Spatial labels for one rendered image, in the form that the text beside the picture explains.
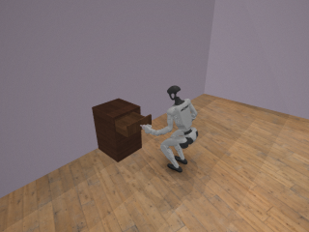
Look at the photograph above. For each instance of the drawer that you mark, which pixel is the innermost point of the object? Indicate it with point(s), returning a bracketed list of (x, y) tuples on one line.
[(130, 124)]

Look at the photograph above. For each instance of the left robot foot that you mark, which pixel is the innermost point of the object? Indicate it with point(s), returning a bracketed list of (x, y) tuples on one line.
[(171, 166)]

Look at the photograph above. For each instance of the robot left upper arm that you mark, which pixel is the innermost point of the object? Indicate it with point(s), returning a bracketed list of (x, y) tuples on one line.
[(171, 112)]

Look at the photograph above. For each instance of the left robot hand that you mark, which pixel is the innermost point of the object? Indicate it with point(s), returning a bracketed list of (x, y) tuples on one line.
[(147, 128)]

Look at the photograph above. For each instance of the robot right upper arm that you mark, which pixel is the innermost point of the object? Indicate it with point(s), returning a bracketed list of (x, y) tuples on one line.
[(191, 108)]

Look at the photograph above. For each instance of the cabinet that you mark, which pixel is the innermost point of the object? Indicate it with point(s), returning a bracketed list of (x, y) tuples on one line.
[(112, 143)]

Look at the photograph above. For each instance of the humanoid robot head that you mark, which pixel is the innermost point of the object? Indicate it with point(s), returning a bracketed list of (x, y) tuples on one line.
[(174, 90)]

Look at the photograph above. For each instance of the robot left forearm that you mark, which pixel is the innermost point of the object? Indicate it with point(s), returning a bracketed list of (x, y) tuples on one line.
[(159, 132)]

